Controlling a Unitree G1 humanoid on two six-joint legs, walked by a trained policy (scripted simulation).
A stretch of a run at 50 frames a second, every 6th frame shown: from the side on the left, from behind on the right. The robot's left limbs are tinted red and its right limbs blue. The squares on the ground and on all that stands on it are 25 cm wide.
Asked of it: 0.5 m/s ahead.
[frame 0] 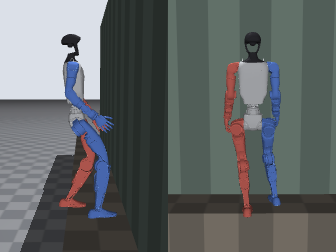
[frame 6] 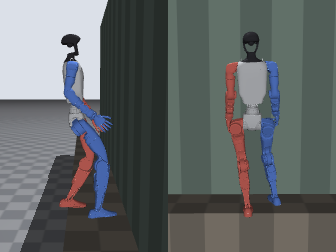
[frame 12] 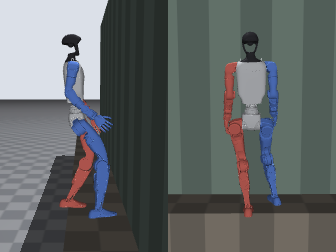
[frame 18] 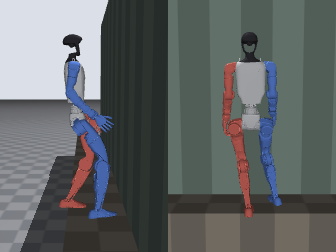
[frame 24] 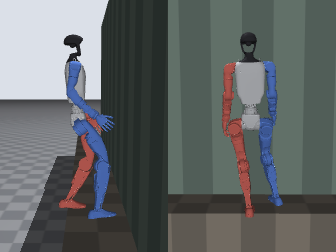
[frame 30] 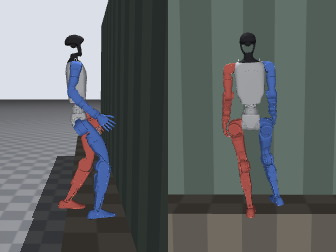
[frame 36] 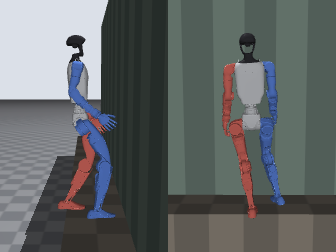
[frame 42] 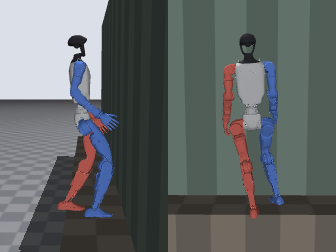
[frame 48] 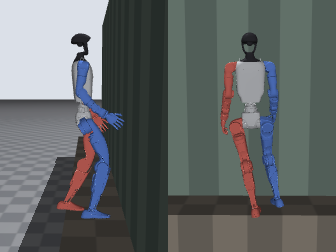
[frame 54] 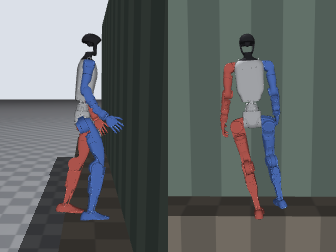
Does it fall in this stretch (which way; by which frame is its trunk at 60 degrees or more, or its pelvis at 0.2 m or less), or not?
no
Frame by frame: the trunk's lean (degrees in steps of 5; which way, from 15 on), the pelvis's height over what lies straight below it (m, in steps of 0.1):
0: 5, 0.7
6: 5, 0.7
12: 5, 0.7
18: 5, 0.7
24: 5, 0.7
30: 5, 0.7
36: 5, 0.7
42: 5, 0.7
48: 5, 0.8
54: 10, 0.8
